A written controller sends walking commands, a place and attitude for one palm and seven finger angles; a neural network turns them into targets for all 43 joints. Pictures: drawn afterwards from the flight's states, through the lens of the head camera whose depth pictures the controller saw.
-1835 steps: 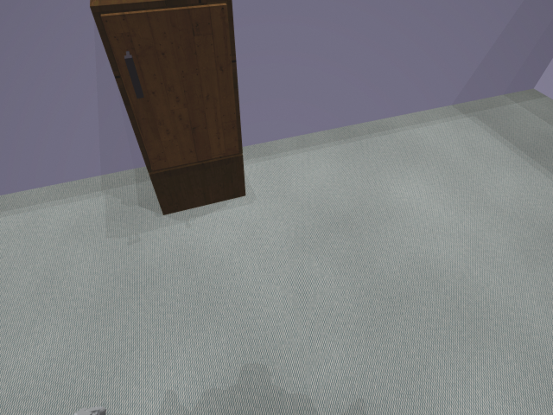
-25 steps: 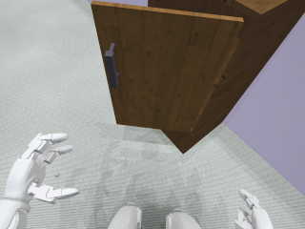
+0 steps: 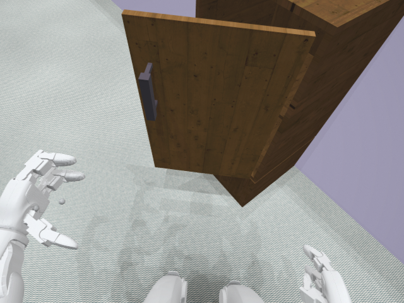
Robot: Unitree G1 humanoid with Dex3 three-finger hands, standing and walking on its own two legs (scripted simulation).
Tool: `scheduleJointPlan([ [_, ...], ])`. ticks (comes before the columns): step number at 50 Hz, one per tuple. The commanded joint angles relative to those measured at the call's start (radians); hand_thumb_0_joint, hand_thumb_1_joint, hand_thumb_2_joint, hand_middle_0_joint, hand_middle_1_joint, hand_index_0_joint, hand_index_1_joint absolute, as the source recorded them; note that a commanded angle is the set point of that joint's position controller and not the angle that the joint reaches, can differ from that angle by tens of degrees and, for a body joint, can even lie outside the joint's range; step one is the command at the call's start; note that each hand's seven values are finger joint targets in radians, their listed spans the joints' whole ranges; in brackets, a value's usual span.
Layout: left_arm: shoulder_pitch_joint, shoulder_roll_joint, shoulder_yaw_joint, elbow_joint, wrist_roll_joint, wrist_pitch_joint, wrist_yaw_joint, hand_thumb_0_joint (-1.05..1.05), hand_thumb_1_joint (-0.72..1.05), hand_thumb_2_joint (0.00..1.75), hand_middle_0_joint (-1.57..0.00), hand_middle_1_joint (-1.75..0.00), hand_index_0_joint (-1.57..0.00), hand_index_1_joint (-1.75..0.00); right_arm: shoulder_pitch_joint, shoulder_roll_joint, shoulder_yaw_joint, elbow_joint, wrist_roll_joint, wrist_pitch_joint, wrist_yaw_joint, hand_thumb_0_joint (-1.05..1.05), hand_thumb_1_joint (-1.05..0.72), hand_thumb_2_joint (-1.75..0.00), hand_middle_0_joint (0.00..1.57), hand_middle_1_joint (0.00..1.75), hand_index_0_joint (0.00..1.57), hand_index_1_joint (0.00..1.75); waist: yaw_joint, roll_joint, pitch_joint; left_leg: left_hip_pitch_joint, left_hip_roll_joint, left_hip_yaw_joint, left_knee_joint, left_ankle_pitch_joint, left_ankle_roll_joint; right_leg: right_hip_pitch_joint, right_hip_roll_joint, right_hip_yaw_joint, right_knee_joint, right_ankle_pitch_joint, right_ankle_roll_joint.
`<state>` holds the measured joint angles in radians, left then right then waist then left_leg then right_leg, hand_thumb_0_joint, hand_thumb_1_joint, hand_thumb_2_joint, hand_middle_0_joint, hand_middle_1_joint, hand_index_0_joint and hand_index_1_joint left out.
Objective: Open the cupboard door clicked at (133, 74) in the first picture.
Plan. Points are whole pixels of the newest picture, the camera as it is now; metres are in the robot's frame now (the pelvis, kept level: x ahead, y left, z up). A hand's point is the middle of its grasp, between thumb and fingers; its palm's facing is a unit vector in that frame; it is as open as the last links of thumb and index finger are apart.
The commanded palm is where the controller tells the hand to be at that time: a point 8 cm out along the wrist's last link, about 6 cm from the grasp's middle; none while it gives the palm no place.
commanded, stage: raise the hand with hooked fingers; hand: left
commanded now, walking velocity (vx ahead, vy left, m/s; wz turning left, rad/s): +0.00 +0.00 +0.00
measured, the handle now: (150, 92) +0.57 +0.16 +0.04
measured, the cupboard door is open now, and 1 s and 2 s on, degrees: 45 45 45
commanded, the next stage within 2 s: move the hooked fingers beside the handle in 0.54 s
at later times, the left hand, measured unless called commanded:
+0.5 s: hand (50, 198) +0.28 +0.29 +0.05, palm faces -0.04 -1.00 -0.05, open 14.0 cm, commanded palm +0.26 +0.34 +0.05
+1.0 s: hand (70, 175) +0.33 +0.27 +0.05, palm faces -0.07 -1.00 -0.03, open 14.0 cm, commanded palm +0.31 +0.32 +0.05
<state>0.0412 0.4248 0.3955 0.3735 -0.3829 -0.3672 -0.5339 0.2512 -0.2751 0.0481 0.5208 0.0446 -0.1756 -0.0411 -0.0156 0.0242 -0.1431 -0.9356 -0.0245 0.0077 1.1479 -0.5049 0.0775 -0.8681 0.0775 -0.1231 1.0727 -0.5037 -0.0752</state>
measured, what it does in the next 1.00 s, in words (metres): stands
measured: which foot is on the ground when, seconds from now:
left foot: down 0.00-1.00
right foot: down 0.00-1.00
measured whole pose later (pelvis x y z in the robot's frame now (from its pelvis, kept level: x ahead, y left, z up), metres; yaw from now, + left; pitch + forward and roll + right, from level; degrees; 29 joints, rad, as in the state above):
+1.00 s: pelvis +0.00 +0.02 +0.00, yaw +0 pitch +18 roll -4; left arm -0.19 0.44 0.36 0.53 -0.32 -0.35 -0.51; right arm 0.26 -0.29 0.04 0.53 0.04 -0.13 -0.05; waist -0.04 0.02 -0.14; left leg -0.96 -0.04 0.02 1.13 -0.49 0.10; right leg -0.90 0.06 -0.11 1.07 -0.49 -0.05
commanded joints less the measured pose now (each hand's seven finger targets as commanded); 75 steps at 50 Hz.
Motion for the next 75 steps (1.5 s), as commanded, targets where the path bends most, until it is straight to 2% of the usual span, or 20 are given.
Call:
scheduleJointPlan([
  [1,-0.179,0.259,0.112,-0.104,-0.033,-0.053,-0.025,0.00,-0.50,0.30,-0.30,-1.20,-0.30,-1.20,0.020,-0.174,-0.076,-0.125,0.012,-0.040,-0.014,0.00,-0.90,-0.90,0.20,0.30,0.20,0.30,-0.007,0.036,-0.264,0.164,0.032,-0.077,-0.160,0.270,-0.041,0.164,-0.042,0.145,-0.162,0.182,0.039],
  [6,-0.157,0.255,0.101,-0.095,-0.034,-0.057,-0.045,0.00,-0.50,0.30,-0.30,-1.20,-0.30,-1.20,0.030,-0.177,-0.082,-0.135,0.015,-0.044,-0.008,0.00,-0.90,-0.90,0.20,0.30,0.20,0.30,0.004,0.047,-0.280,0.194,0.033,-0.082,-0.181,0.276,-0.040,0.160,-0.042,0.136,-0.167,0.173,0.035],
  [10,-0.159,0.293,0.134,-0.143,-0.036,-0.078,-0.025,0.00,-0.50,0.30,-0.30,-1.20,-0.30,-1.20,0.030,-0.182,-0.089,-0.134,0.010,-0.048,-0.004,0.00,-0.90,-0.90,0.20,0.30,0.20,0.30,0.011,0.082,-0.278,0.223,0.034,-0.091,-0.190,0.306,-0.048,0.139,-0.038,0.117,-0.152,0.187,0.028],
  [12,-0.154,0.273,0.130,-0.139,-0.037,-0.087,-0.016,0.00,-0.50,0.30,-0.30,-1.20,-0.30,-1.20,0.030,-0.179,-0.089,-0.135,0.010,-0.046,-0.003,0.00,-0.90,-0.90,0.20,0.30,0.20,0.30,0.007,0.075,-0.276,0.239,0.037,-0.099,-0.203,0.303,-0.054,0.120,-0.035,0.102,-0.146,0.177,0.033],
  [16,-0.163,0.280,0.128,-0.163,-0.029,-0.104,-0.007,0.00,-0.50,0.30,-0.30,-1.20,-0.30,-1.20,0.037,-0.183,-0.092,-0.130,0.009,-0.046,-0.003,0.00,-0.90,-0.90,0.20,0.30,0.20,0.30,0.007,0.126,-0.295,0.309,0.045,-0.121,-0.222,0.321,-0.073,0.073,-0.032,0.086,-0.140,0.159,0.030],
  [18,-0.146,0.258,0.117,-0.130,-0.031,-0.094,-0.012,0.00,-0.50,0.30,-0.30,-1.20,-0.30,-1.20,0.036,-0.184,-0.093,-0.134,0.010,-0.043,-0.006,0.00,-0.90,-0.90,0.20,0.30,0.20,0.30,-0.002,0.094,-0.269,0.291,0.044,-0.123,-0.224,0.295,-0.071,0.060,-0.033,0.082,-0.142,0.148,0.034],
  [21,-0.173,0.266,0.109,-0.149,-0.029,-0.094,-0.024,0.00,-0.50,0.30,-0.30,-1.20,-0.30,-1.20,0.040,-0.189,-0.094,-0.129,0.012,-0.046,-0.008,0.00,-0.90,-0.90,0.20,0.30,0.20,0.30,-0.002,0.127,-0.287,0.339,0.050,-0.141,-0.230,0.321,-0.085,0.036,-0.033,0.076,-0.138,0.151,0.030],
  [24,-0.160,0.257,0.111,-0.119,-0.031,-0.080,-0.029,0.00,-0.50,0.30,-0.30,-1.20,-0.30,-1.20,0.038,-0.191,-0.094,-0.135,0.011,-0.044,-0.010,0.00,-0.90,-0.90,0.20,0.30,0.20,0.30,-0.002,0.089,-0.274,0.326,0.049,-0.149,-0.232,0.324,-0.087,0.035,-0.033,0.068,-0.134,0.155,0.032],
  [32,-0.182,0.257,0.098,-0.138,-0.023,-0.075,-0.043,0.00,-0.50,0.30,-0.30,-1.20,-0.30,-1.20,0.033,-0.193,-0.093,-0.142,0.009,-0.043,-0.007,0.00,-0.90,-0.90,0.20,0.30,0.20,0.30,-0.003,0.119,-0.282,0.374,0.057,-0.179,-0.238,0.332,-0.107,-0.009,-0.033,0.060,-0.122,0.144,0.029],
  [36,-0.297,0.234,0.061,-0.123,-0.014,-0.074,-0.030,0.00,-0.50,0.30,-0.30,-1.20,-0.30,-1.20,0.041,-0.197,-0.091,-0.120,0.008,-0.041,-0.015,0.00,-0.90,-0.90,0.20,0.30,0.20,0.30,-0.027,0.104,-0.273,0.375,0.063,-0.202,-0.235,0.266,-0.111,-0.061,-0.034,0.061,-0.109,0.118,0.031],
  [40,-0.375,0.248,0.046,-0.119,0.009,-0.067,-0.012,0.00,-0.50,0.30,-0.30,-1.20,-0.30,-1.20,0.042,-0.203,-0.091,-0.112,0.005,-0.034,-0.020,0.00,-0.90,-0.90,0.20,0.30,0.20,0.30,-0.019,0.129,-0.298,0.383,0.058,-0.211,-0.234,0.266,-0.117,-0.066,-0.041,0.066,-0.096,0.119,0.024],
  [50,-0.475,0.270,0.056,-0.018,0.040,-0.054,0.043,0.00,-0.50,0.30,-0.30,-1.20,-0.30,-1.20,0.062,-0.196,-0.083,-0.101,0.004,0.021,-0.019,0.00,-0.90,-0.90,0.20,0.30,0.20,0.30,-0.011,0.111,-0.327,0.360,0.055,-0.172,-0.214,0.349,-0.105,-0.006,-0.038,0.070,-0.109,0.161,0.024],
  [52,-0.481,0.271,0.057,0.029,0.048,-0.053,0.047,0.00,-0.50,0.30,-0.30,-1.20,-0.30,-1.20,0.070,-0.195,-0.082,-0.097,0.005,0.035,-0.015,0.00,-0.90,-0.90,0.20,0.30,0.20,0.30,-0.020,0.072,-0.329,0.334,0.054,-0.150,-0.203,0.356,-0.093,0.021,-0.037,0.078,-0.119,0.179,0.031],
  [57,-0.596,0.311,0.076,0.126,0.063,-0.065,0.044,0.00,-0.50,0.30,-0.30,-1.20,-0.30,-1.20,0.086,-0.197,-0.078,-0.077,0.004,0.059,-0.016,0.00,-0.90,-0.90,0.20,0.30,0.20,0.30,-0.036,0.058,-0.327,0.255,0.045,-0.115,-0.172,0.320,-0.064,0.050,-0.035,0.098,-0.116,0.197,0.034],
  [59,-0.650,0.306,0.058,0.136,0.071,-0.079,0.037,0.00,-0.50,0.30,-0.30,-1.20,-0.30,-1.20,0.092,-0.196,-0.079,-0.069,0.005,0.063,-0.015,0.00,-0.90,-0.90,0.20,0.30,0.20,0.30,-0.043,0.099,-0.345,0.274,0.045,-0.115,-0.168,0.321,-0.064,0.034,-0.037,0.101,-0.114,0.194,0.033],
  [66,-0.708,0.394,0.124,0.237,0.077,-0.098,0.010,0.00,-0.50,0.30,-0.30,-1.20,-0.30,-1.20,0.128,-0.198,-0.080,-0.039,0.003,0.087,-0.012,0.00,-0.90,-0.90,0.20,0.30,0.20,0.30,-0.038,0.093,-0.406,0.256,0.046,-0.091,-0.134,0.409,-0.051,0.094,-0.031,0.125,-0.105,0.299,0.035],
  [69,-0.730,0.392,0.118,0.259,0.084,-0.095,0.011,0.00,-0.50,0.30,-0.30,-1.20,-0.30,-1.20,0.137,-0.197,-0.083,-0.036,0.003,0.097,-0.006,0.00,-0.90,-0.90,0.20,0.30,0.20,0.30,-0.037,0.113,-0.401,0.255,0.047,-0.090,-0.135,0.412,-0.049,0.087,-0.032,0.123,-0.105,0.303,0.036],
  [71,-0.775,0.375,0.099,0.280,0.086,-0.097,0.009,0.00,-0.50,0.30,-0.30,-1.20,-0.30,-1.20,0.149,-0.198,-0.083,-0.030,0.003,0.102,-0.006,0.00,-0.90,-0.90,0.20,0.30,0.20,0.30,-0.058,0.076,-0.406,0.255,0.050,-0.089,-0.124,0.427,-0.043,0.078,-0.028,0.124,-0.104,0.320,0.041],
  [74,-0.809,0.406,0.117,0.340,0.100,-0.103,0.019,0.00,-0.50,0.30,-0.30,-1.20,-0.30,-1.20,0.158,-0.203,-0.083,-0.021,0.002,0.112,-0.004,0.00,-0.90,-0.90,0.20,0.30,0.20,0.30,-0.058,0.077,-0.375,0.218,0.048,-0.088,-0.124,0.377,-0.041,0.064,-0.029,0.125,-0.104,0.285,0.039],
  [75,-0.857,0.390,0.098,0.341,0.098,-0.109,0.018,0.00,-0.50,0.30,-0.30,-1.20,-0.30,-1.20,0.158,-0.201,-0.080,-0.021,0.001,0.113,-0.005,0.00,-0.90,-0.90,0.20,0.30,0.20,0.30,-0.072,0.080,-0.379,0.212,0.046,-0.085,-0.113,0.385,-0.036,0.057,-0.028,0.127,-0.098,0.295,0.038],
])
